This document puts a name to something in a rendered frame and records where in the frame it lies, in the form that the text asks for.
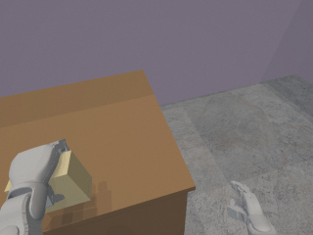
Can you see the table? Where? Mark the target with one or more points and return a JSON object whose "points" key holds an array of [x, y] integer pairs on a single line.
{"points": [[116, 128]]}

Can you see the sponge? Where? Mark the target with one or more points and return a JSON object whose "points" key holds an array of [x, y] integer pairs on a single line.
{"points": [[71, 179]]}

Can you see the robot left hand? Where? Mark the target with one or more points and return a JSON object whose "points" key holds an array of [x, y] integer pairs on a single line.
{"points": [[37, 165]]}

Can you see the left robot forearm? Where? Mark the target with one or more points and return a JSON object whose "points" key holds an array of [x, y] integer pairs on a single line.
{"points": [[24, 209]]}

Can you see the right robot forearm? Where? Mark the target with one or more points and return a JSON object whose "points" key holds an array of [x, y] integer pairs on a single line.
{"points": [[258, 224]]}

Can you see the robot right hand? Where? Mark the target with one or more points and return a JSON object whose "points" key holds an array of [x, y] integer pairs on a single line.
{"points": [[240, 210]]}

